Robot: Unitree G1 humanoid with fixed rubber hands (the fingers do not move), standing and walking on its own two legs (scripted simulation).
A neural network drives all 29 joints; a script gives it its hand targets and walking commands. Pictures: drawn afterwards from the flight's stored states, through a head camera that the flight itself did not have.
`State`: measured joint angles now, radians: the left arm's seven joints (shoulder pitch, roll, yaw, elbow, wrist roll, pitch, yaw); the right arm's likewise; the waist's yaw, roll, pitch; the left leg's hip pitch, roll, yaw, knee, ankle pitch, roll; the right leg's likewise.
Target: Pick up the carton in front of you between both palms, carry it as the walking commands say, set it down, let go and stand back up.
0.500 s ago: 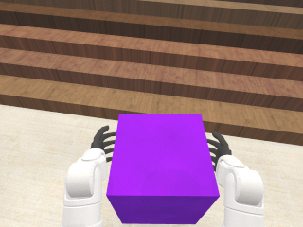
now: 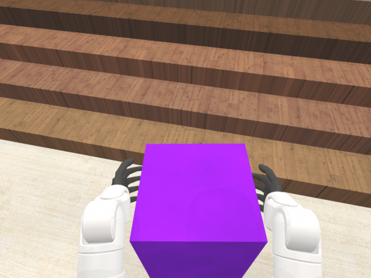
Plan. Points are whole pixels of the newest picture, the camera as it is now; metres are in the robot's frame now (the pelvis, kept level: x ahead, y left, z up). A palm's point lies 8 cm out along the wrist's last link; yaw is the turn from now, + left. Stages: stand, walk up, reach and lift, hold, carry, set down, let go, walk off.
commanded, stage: carry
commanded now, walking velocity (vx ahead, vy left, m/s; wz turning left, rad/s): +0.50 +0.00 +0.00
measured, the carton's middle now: (195, 214) +0.26 +0.00 -0.02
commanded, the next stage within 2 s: none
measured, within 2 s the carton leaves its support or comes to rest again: neither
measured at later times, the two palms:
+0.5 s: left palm (147, 53) +0.68 +0.17 +0.13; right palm (249, 64) +0.64 -0.13 +0.13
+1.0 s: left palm (161, 7) +1.05 +0.17 +0.13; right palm (235, 9) +1.07 -0.13 +0.13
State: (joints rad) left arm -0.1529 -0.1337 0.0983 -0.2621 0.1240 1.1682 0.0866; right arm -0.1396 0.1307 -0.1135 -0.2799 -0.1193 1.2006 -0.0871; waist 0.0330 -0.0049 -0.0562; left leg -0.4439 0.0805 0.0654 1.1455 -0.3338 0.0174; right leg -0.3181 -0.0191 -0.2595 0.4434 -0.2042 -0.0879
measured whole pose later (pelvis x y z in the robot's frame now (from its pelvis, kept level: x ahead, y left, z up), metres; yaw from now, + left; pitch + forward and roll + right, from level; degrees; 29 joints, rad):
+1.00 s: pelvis +0.66 +0.01 +0.00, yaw -2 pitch +5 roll +1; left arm -0.86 -0.02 0.29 0.02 0.04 1.30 0.16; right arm -0.89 -0.01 -0.32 0.01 -0.08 1.37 -0.14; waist 0.09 0.01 0.12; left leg -0.76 0.01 0.03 1.57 -0.42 0.06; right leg -0.33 0.01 -0.13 0.49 -0.26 -0.08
